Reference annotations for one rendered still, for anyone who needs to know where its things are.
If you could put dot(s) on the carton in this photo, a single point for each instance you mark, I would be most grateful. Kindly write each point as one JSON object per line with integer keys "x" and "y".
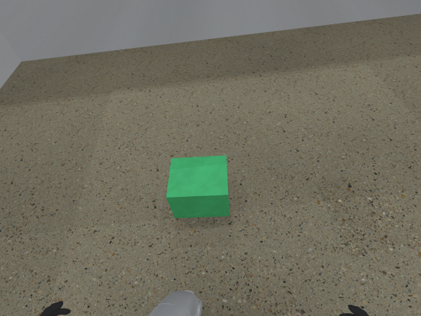
{"x": 198, "y": 187}

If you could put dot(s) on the left robot thigh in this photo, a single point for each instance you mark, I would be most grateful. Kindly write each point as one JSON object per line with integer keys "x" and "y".
{"x": 178, "y": 303}

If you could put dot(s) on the left robot hand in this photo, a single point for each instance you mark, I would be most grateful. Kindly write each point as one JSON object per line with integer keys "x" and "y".
{"x": 55, "y": 309}

